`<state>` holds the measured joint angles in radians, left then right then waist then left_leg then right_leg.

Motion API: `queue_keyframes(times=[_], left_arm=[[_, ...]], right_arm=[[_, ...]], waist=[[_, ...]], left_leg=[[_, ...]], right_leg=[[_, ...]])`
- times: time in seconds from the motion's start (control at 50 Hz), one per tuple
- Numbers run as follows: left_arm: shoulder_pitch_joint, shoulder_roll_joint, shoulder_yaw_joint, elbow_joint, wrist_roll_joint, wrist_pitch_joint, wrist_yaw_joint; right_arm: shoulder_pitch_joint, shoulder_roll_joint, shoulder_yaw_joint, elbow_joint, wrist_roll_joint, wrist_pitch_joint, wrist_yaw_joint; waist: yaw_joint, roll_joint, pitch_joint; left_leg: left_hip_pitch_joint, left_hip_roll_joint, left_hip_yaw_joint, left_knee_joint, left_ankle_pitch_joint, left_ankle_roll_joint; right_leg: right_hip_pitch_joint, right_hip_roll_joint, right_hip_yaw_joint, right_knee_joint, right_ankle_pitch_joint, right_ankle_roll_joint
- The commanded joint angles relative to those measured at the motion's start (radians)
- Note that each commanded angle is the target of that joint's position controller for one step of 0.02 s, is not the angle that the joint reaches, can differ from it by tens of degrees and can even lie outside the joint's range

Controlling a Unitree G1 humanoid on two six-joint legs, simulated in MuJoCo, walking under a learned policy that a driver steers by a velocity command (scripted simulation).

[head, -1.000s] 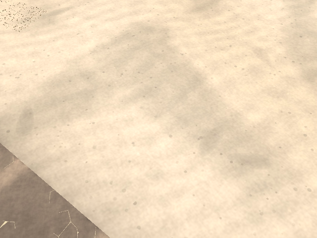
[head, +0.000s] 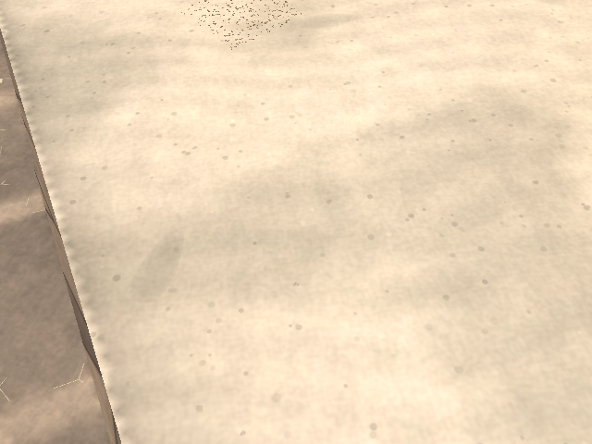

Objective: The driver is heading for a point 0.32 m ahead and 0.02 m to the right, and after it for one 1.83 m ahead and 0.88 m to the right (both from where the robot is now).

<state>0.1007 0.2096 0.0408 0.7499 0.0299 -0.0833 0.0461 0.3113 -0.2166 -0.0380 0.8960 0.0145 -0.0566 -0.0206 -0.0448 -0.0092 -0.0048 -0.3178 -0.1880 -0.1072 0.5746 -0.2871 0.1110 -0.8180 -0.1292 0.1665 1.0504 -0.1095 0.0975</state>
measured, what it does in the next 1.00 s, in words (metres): walks ahead, turning right: right foot, then left foot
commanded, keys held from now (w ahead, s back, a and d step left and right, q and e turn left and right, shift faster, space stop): w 0.12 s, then e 0.88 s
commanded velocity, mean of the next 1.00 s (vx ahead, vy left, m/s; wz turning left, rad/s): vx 0.18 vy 0.00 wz -0.25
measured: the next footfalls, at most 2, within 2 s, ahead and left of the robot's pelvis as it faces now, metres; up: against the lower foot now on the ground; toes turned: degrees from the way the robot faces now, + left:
right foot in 0.12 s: +0.24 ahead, -0.19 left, +0.00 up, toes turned +6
left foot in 0.52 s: +0.29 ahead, +0.04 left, +0.00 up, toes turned -7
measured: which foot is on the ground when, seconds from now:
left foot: down 0.00-0.16, up 0.18-0.50, down 0.52-0.92, up 0.94-1.00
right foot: up 0.00-0.10, down 0.12-0.52, up 0.54-0.90, down 0.92-1.00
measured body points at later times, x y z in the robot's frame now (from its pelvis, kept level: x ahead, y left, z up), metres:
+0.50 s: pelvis +0.18 -0.07 +0.01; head +0.21 -0.07 +0.46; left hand +0.25 +0.21 -0.11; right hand +0.35 -0.33 -0.09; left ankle +0.25 +0.04 -0.72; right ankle +0.21 -0.19 -0.73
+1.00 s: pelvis +0.21 -0.12 +0.00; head +0.24 -0.15 +0.45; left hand +0.47 +0.08 -0.07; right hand +0.22 -0.43 -0.11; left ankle +0.23 +0.04 -0.67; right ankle +0.19 -0.21 -0.73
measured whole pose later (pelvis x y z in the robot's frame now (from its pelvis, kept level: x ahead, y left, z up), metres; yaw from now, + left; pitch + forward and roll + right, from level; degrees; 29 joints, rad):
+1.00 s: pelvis +0.21 -0.12 +0.00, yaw -21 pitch +3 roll +1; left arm 0.19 0.29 0.08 0.56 0.01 0.02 -0.02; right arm 0.16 -0.30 -0.10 0.77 -0.01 0.02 -0.04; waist -0.02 0.02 0.01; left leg -0.48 0.07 0.03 1.00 -0.52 -0.05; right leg -0.39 0.02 0.01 0.60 -0.28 -0.04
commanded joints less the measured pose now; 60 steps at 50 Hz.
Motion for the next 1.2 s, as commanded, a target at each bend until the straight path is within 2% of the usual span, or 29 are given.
queue_keyframes(times=[0.02,0.08,0.12,0.14,0.16,0.18,0.2,0.24,0.28,0.34,0.44,0.5,0.52,0.54,0.56,0.58,0.62,0.68,0.78,0.86,0.9,0.92,0.94,0.96,0.98,1.02,1.04,1.08,1.2], left_arm=[[-0.024,0.052,0.013,-0.063,-0.017,-0.022,-0.011],[-0.036,0.098,0.027,-0.088,-0.044,-0.027,-0.033],[0.043,0.131,0.047,-0.072,-0.040,-0.042,-0.044],[0.169,0.176,0.061,-0.053,-0.023,-0.056,-0.041],[0.321,0.284,0.089,-0.011,0.007,-0.059,-0.044],[0.425,0.280,0.101,0.032,-0.013,-0.052,-0.056],[0.365,0.202,0.075,0.012,-0.029,-0.050,-0.058],[0.184,0.158,0.054,-0.033,-0.023,-0.022,-0.057],[0.100,0.134,0.044,-0.051,-0.012,-0.008,-0.055],[0.129,0.192,0.068,-0.048,-0.013,0.009,-0.040],[0.175,0.211,0.084,-0.060,-0.048,0.049,-0.016],[0.153,0.182,0.080,-0.087,-0.057,0.071,-0.006],[0.164,0.132,0.066,-0.098,-0.050,0.074,-0.007],[0.228,0.060,0.048,-0.117,-0.043,0.073,-0.012],[0.220,0.133,0.062,-0.143,-0.036,0.065,-0.011],[0.211,0.194,0.081,-0.133,-0.039,0.069,-0.010],[0.225,0.198,0.090,-0.110,-0.035,0.099,-0.002],[0.186,0.150,0.075,-0.148,-0.041,0.117,-0.009],[0.082,0.115,0.051,-0.222,-0.046,0.115,-0.044],[0.088,0.153,0.067,-0.241,-0.050,0.120,-0.071],[0.139,0.161,0.081,-0.222,-0.046,0.123,-0.073],[0.170,0.197,0.096,-0.219,-0.041,0.122,-0.064],[0.187,0.329,0.123,-0.249,-0.032,0.116,-0.046],[0.200,0.350,0.119,-0.268,-0.002,0.096,-0.056],[0.205,0.309,0.107,-0.256,0.007,0.077,-0.065],[0.110,0.255,0.090,-0.254,-0.029,0.071,-0.056],[0.071,0.244,0.084,-0.259,-0.042,0.079,-0.050],[0.055,0.242,0.080,-0.264,-0.035,0.086,-0.042],[0.076,0.267,0.090,-0.262,-0.036,0.102,-0.021]], right_arm=[[-0.016,-0.150,-0.042,-0.087,0.021,0.000,-0.030],[0.048,-0.135,-0.046,-0.076,0.016,0.009,-0.016],[0.079,-0.098,-0.039,-0.076,0.013,0.001,-0.005],[0.082,-0.048,-0.026,-0.077,0.008,-0.006,-0.001],[0.225,0.008,-0.013,-0.070,0.030,-0.024,0.002],[0.220,-0.052,-0.019,-0.066,0.033,-0.040,0.007],[0.109,-0.143,-0.045,-0.081,0.025,-0.038,0.007],[-0.066,-0.131,-0.045,-0.134,-0.017,-0.017,0.003],[-0.051,-0.096,-0.043,-0.139,-0.027,-0.004,-0.002],[-0.049,-0.059,-0.026,-0.141,-0.019,-0.006,-0.010],[-0.134,-0.106,-0.036,-0.167,-0.007,0.021,-0.016],[-0.095,-0.126,-0.052,-0.167,-0.009,0.021,-0.019],[-0.048,-0.175,-0.066,-0.169,-0.024,0.021,-0.026],[-0.056,-0.243,-0.080,-0.180,-0.040,0.030,-0.034],[-0.037,-0.223,-0.081,-0.172,-0.048,0.031,-0.028],[-0.081,-0.172,-0.068,-0.191,-0.041,0.025,-0.027],[-0.186,-0.128,-0.055,-0.210,-0.023,0.024,-0.026],[-0.189,-0.147,-0.059,-0.198,-0.026,0.035,-0.037],[-0.176,-0.202,-0.078,-0.190,-0.022,0.052,-0.043],[-0.171,-0.239,-0.092,-0.188,0.000,0.056,-0.029],[-0.164,-0.217,-0.088,-0.181,0.014,0.058,-0.024],[-0.113,-0.178,-0.080,-0.163,0.002,0.059,-0.016],[-0.109,-0.106,-0.056,-0.203,-0.049,0.059,-0.006],[-0.195,-0.136,-0.063,-0.241,-0.043,0.050,-0.013],[-0.242,-0.183,-0.075,-0.241,-0.020,0.052,-0.018],[-0.208,-0.192,-0.082,-0.204,-0.023,0.060,-0.029],[-0.187,-0.198,-0.085,-0.198,-0.030,0.065,-0.032],[-0.165,-0.180,-0.079,-0.186,-0.027,0.065,-0.022],[-0.229,-0.148,-0.059,-0.191,-0.018,0.053,-0.007]], waist=[[0.003,0.039,-0.039],[-0.004,0.122,-0.032],[0.041,0.152,-0.045],[0.100,0.124,-0.096],[0.077,-0.164,-0.242],[0.110,-0.336,-0.275],[0.118,-0.202,-0.142],[0.082,-0.054,-0.029],[0.017,-0.083,-0.040],[0.011,-0.140,-0.115],[0.032,-0.143,-0.132],[-0.011,-0.121,-0.108],[-0.014,-0.042,-0.139],[0.038,0.208,-0.156],[0.027,0.289,-0.172],[0.031,0.202,-0.144],[0.062,0.145,-0.095],[0.056,0.139,-0.053],[0.023,0.170,-0.099],[0.030,0.186,-0.104],[0.058,0.153,-0.106],[0.058,0.050,-0.103],[0.030,-0.285,-0.104],[0.085,-0.310,-0.158],[0.111,-0.192,-0.148],[0.053,-0.091,-0.117],[0.030,-0.101,-0.114],[0.015,-0.112,-0.131],[0.052,-0.140,-0.121]], left_leg=[[-0.240,0.175,-0.183,-0.215,0.138,0.137],[-0.072,0.239,-0.257,-0.147,0.034,0.125],[0.004,0.243,-0.283,-0.048,0.042,0.087],[-0.027,0.187,-0.207,0.165,0.132,0.041],[-0.314,0.058,-0.071,0.519,-0.050,-0.045],[-0.490,0.055,-0.026,0.704,-0.338,-0.081],[-0.578,0.119,-0.042,0.798,-0.309,-0.079],[-0.506,0.195,0.028,0.714,-0.153,-0.084],[-0.302,0.228,0.051,0.506,-0.087,-0.090],[-0.141,0.173,0.090,0.268,0.000,-0.114],[-0.076,0.145,0.055,0.071,0.073,-0.129],[0.097,0.173,0.055,-0.156,0.170,-0.105],[0.223,0.316,-0.048,-0.196,0.170,-0.056],[0.324,0.541,-0.271,-0.226,0.338,0.061],[0.272,0.646,-0.411,-0.270,0.338,0.171],[0.242,0.594,-0.346,-0.271,0.305,0.172],[0.166,0.486,-0.167,-0.268,0.267,0.099],[0.104,0.441,-0.024,-0.286,0.359,0.103],[0.142,0.474,0.063,-0.262,0.392,0.109],[0.144,0.508,0.081,-0.211,0.343,0.070],[0.098,0.472,0.133,-0.112,0.248,0.000],[0.003,0.423,0.204,0.023,0.141,-0.069],[-0.289,0.294,0.298,0.385,-0.285,-0.170],[-0.425,0.202,0.128,0.581,-0.411,-0.185],[-0.439,0.213,0.062,0.673,-0.348,-0.169],[-0.445,0.239,0.030,0.640,-0.183,-0.151],[-0.405,0.238,0.032,0.614,-0.136,-0.156],[-0.341,0.212,0.042,0.584,-0.074,-0.164],[-0.257,0.176,0.021,0.267,-0.037,-0.177]], right_leg=[[0.398,0.096,-0.132,-0.304,0.237,0.004],[0.412,0.115,-0.130,-0.449,0.093,-0.017],[0.508,0.125,-0.144,-0.520,-0.013,-0.083],[0.651,0.040,-0.068,-0.514,0.049,-0.150],[1.007,-0.194,0.305,-0.547,0.120,-0.340],[1.065,-0.299,0.667,-0.725,-0.018,-0.437],[0.986,-0.258,0.617,-0.725,-0.086,-0.402],[0.702,-0.160,0.337,-0.712,0.090,-0.339],[0.519,-0.058,0.177,-0.738,0.256,-0.283],[0.485,-0.021,0.069,-0.719,0.523,-0.305],[0.505,-0.036,0.165,-0.714,0.190,-0.302],[0.424,0.032,0.197,-0.643,-0.027,-0.232],[0.326,0.082,0.158,-0.514,-0.200,-0.181],[0.162,0.226,-0.011,-0.266,-0.478,-0.121],[0.091,0.194,-0.059,-0.062,-0.529,-0.089],[0.081,0.155,-0.046,0.059,-0.465,-0.072],[0.090,0.129,-0.061,0.146,-0.356,-0.044],[0.123,0.120,-0.112,0.139,-0.250,-0.018],[0.252,0.082,-0.162,-0.149,-0.217,-0.024],[0.392,0.104,-0.214,-0.352,-0.197,-0.084],[0.540,0.149,-0.242,-0.540,-0.084,-0.136],[0.661,0.121,-0.167,-0.618,0.061,-0.170],[0.827,-0.161,0.218,-0.641,0.467,-0.275],[0.787,-0.280,0.383,-0.673,0.522,-0.457],[0.770,-0.229,0.314,-0.685,0.461,-0.448],[0.731,-0.124,0.190,-0.664,0.357,-0.338],[0.684,-0.098,0.159,-0.667,0.347,-0.319],[0.644,-0.067,0.144,-0.677,0.330,-0.315],[0.634,-0.043,0.216,-0.682,0.101,-0.319]])
Over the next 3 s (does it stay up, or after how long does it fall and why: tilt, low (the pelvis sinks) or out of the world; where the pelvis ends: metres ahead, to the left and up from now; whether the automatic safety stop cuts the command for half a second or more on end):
stays up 0.42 -0.15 0.00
